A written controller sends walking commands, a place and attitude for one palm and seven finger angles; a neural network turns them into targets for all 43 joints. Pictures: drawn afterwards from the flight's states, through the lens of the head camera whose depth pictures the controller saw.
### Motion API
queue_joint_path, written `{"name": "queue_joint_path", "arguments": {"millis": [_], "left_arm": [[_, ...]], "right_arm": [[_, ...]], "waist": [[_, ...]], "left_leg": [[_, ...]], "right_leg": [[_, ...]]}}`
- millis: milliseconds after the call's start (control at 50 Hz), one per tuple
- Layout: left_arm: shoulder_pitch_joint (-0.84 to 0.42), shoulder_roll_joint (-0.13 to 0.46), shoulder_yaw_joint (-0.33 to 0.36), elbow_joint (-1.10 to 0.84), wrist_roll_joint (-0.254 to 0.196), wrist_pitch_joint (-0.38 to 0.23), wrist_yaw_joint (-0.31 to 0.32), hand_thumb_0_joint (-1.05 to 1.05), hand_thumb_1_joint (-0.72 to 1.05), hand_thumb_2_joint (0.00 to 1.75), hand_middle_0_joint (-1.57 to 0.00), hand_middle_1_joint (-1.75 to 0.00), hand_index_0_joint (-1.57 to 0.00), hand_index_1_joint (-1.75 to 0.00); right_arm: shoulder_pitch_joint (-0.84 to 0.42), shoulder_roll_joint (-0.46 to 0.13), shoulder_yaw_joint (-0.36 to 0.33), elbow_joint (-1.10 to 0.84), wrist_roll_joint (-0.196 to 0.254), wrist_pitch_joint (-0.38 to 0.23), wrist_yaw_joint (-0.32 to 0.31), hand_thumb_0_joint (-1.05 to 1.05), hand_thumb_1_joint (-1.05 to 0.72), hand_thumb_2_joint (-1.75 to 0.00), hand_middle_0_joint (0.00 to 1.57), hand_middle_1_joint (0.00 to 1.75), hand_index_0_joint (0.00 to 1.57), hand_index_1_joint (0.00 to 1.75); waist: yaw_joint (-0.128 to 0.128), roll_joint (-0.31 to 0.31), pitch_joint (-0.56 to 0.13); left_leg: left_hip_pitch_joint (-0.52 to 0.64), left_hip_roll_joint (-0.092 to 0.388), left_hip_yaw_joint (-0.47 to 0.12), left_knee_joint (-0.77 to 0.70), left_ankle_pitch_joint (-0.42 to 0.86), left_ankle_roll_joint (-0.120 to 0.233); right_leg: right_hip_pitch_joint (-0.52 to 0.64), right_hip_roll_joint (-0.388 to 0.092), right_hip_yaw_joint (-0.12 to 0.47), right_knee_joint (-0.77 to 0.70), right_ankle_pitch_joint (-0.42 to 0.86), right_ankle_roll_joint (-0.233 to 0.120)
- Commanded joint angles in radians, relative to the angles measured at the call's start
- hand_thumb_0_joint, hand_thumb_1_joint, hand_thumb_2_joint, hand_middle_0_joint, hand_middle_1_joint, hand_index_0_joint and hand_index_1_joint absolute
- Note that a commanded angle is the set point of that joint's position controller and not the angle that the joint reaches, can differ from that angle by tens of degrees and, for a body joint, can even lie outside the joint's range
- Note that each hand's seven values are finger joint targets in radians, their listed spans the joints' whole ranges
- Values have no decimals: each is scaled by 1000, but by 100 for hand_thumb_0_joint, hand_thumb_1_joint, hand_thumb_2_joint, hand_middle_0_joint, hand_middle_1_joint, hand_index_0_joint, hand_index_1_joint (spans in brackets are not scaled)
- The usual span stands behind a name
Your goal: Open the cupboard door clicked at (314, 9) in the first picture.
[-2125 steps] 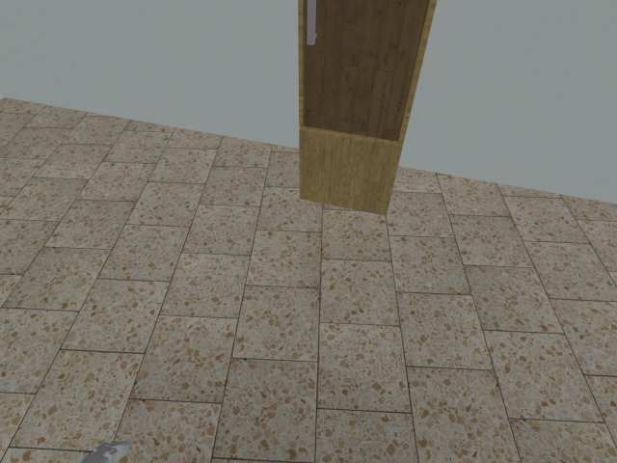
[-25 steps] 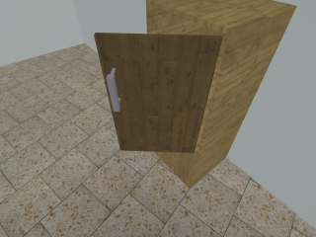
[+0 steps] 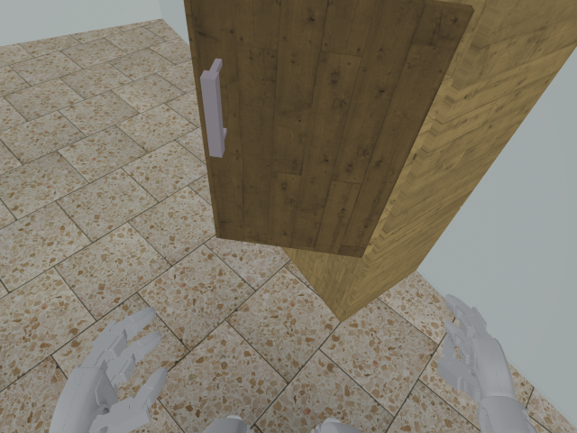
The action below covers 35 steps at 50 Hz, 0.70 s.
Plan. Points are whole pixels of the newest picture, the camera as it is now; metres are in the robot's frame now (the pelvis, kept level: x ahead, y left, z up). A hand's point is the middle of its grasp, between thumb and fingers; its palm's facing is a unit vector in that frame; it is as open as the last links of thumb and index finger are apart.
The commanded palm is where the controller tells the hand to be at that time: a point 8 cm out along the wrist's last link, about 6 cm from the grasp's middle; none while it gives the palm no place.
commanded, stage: raise the hand with hooked fingers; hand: left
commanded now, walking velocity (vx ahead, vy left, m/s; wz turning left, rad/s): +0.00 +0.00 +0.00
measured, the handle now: (217, 109) +0.56 +0.17 +0.13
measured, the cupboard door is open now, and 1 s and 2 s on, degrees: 49 49 49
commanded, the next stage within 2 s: move the hooked fingers beside the handle in 1.64 s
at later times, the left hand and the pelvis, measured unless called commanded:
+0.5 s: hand (96, 296) +0.24 +0.24 +0.10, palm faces +0.07 -0.99 -0.09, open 11.8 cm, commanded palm +0.21 +0.29 +0.09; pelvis +0.03 +0.00 +0.02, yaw +1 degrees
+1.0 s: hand (68, 247) +0.28 +0.28 +0.13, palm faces +0.00 -1.00 -0.06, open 13.9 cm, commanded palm +0.26 +0.33 +0.14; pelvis +0.02 +0.02 +0.04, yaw +1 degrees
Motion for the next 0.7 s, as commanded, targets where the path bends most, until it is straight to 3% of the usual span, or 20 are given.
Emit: {"name": "queue_joint_path", "arguments": {"millis": [0, 20, 80, 100, 160, 180, 220, 240, 260, 280, 320, 360, 400, 460, 480, 500, 580, 600, 640, 680], "left_arm": [[-143, 163, 140, -583, -64, -199, 61, 0, 34, 66, -24, -66, -24, -66], [-136, 117, 85, -551, -60, -225, 53, 0, 32, 65, -24, -68, -24, -68], [-252, 105, 18, -423, -61, -250, -30, 0, 25, 62, -25, -72, -25, -72], [-246, 119, 21, -377, -53, -230, -65, 0, 22, 61, -25, -74, -25, -74], [-158, 184, 93, -207, -70, -71, -163, 0, 15, 58, -25, -78, -25, -78], [-141, 234, 151, -149, -87, -3, -193, 0, 13, 57, -25, -80, -25, -80], [-132, 305, 260, -224, -127, 89, -207, 0, 8, 55, -26, -82, -26, -82], [-120, 313, 300, -257, -153, 115, -196, 0, 6, 54, -26, -84, -26, -84], [-102, 306, 331, -279, -176, 127, -175, 0, 4, 53, -26, -86, -26, -86], [-103, 328, 380, -303, -197, 124, -148, 0, 1, 52, -26, -87, -26, -87], [-91, 279, 380, -339, -213, 82, -90, 0, -3, 50, -27, -90, -27, -90], [-92, 217, 329, -334, -197, 39, -53, 0, -8, 48, -27, -93, -27, -93], [-138, 204, 278, -285, -167, 19, -60, 0, -13, 46, -27, -96, -27, -96], [-197, 211, 215, -196, -132, 33, -110, 0, -20, 43, -28, -100, -28, -100], [-227, 228, 215, -180, -138, 47, -132, 0, -22, 42, -28, -102, -28, -102], [-255, 264, 230, -179, -137, 55, -152, 0, -24, 41, -28, -103, -28, -103], [-400, 411, 347, -276, -163, 46, -155, 0, -34, 37, -29, -110, -29, -110], [-411, 409, 360, -303, -167, 33, -147, 0, -36, 36, -29, -111, -29, -111], [-399, 392, 367, -304, -177, 17, -120, 0, -41, 34, -29, -114, -29, -114], [-435, 381, 360, -254, -181, 28, -107, 0, -45, 32, -30, -117, -30, -117]], "right_arm": [[48, -73, -18, -91, -9, -29, -16, 0, -90, -90, 20, 30, 20, 30], [57, -72, -14, -66, -6, -38, -18, 0, -90, -90, 20, 30, 20, 30], [58, -108, 6, -11, -3, -67, -28, 0, -90, -90, 20, 30, 20, 30], [64, -114, 4, -1, 3, -72, -31, 0, -90, -90, 20, 30, 20, 30], [48, -137, 0, -29, 32, -63, -52, 0, -90, -90, 20, 30, 20, 30], [34, -146, 1, -37, 40, -56, -58, 0, -90, -90, 20, 30, 20, 30], [14, -134, 4, -70, 46, -40, -67, 0, -90, -90, 20, 30, 20, 30], [4, -121, 11, -83, 42, -34, -70, 0, -90, -90, 20, 30, 20, 30], [2, -102, 13, -88, 41, -30, -72, 0, -90, -90, 20, 30, 20, 30], [-8, -90, 19, -87, 34, -29, -71, 0, -90, -90, 20, 30, 20, 30], [11, -68, 20, -71, 29, -38, -66, 0, -90, -90, 20, 30, 20, 30], [20, -67, 14, -46, 29, -47, -58, 0, -90, -90, 20, 30, 20, 30], [43, -89, 12, -30, 27, -51, -51, 0, -90, -90, 20, 30, 20, 30], [70, -124, 8, -24, 32, -58, -54, 0, -90, -90, 20, 30, 20, 30], [68, -135, 8, -27, 34, -60, -60, 0, -90, -90, 20, 30, 20, 30], [80, -143, 8, -31, 38, -60, -65, 0, -90, -90, 20, 30, 20, 30], [71, -148, 16, -31, 34, -71, -84, 0, -90, -90, 20, 30, 20, 30], [70, -137, 20, -30, 35, -71, -85, 0, -90, -90, 20, 30, 20, 30], [71, -128, 27, -27, 35, -77, -84, 0, -90, -90, 20, 30, 20, 30], [67, -131, 33, -14, 36, -76, -82, 0, -90, -90, 20, 30, 20, 30]], "waist": [[2, 228, -258], [-29, 225, -223], [-107, 169, -108], [-110, 138, -120], [-75, 4, -163], [-41, 19, -184], [13, 39, -319], [36, 32, -363], [45, 22, -375], [72, 45, -378], [66, 59, -332], [42, 74, -245], [9, 84, -181], [-28, 78, -135], [-29, 73, -120], [-30, 68, -155], [4, 133, -241], [14, 169, -275], [19, 192, -260], [17, 215, -202]], "left_leg": [[123, 14, -84, -123, 416, -35], [126, 20, -91, -103, 422, -33], [49, 26, -120, -46, 329, -22], [23, 27, -119, -45, 287, -18], [-43, 14, -98, -83, 203, -5], [-40, 9, -92, -92, 230, -6], [14, 1, -82, -131, 314, -8], [25, -1, -83, -142, 351, -11], [34, 4, -85, -148, 381, -15], [41, 4, -92, -154, 412, -23], [62, 9, -92, -190, 446, -33], [77, 12, -85, -207, 448, -37], [88, 13, -85, -210, 457, -35], [82, 12, -84, -216, 379, -25], [83, 11, -85, -215, 375, -21], [98, 12, -81, -224, 360, -18], [172, 16, -90, -256, 396, -17], [210, 18, -90, -272, 425, -20], [248, 23, -97, -292, 456, -31], [259, 25, -106, -307, 458, -41]], "right_leg": [[107, 15, 67, -107, 300, 3], [60, 16, 62, -107, 303, 9], [-42, 21, 60, -108, 240, 15], [-34, 15, 61, -122, 211, 22], [82, -3, 100, -205, 120, 39], [138, -7, 116, -215, 136, 34], [279, -29, 116, -225, 233, 44], [338, -35, 115, -221, 291, 49], [373, -41, 116, -219, 364, 57], [406, -36, 110, -205, 426, 50], [390, -28, 76, -199, 494, 44], [315, -19, 54, -205, 473, 44], [263, -12, 45, -206, 461, 41], [195, -13, 47, -240, 325, 45], [203, -13, 61, -252, 321, 41], [224, -18, 70, -267, 299, 45], [310, -14, 69, -277, 306, 29], [328, -11, 59, -273, 327, 27], [314, -4, 35, -272, 337, 23], [295, 2, 24, -280, 329, 15]]}}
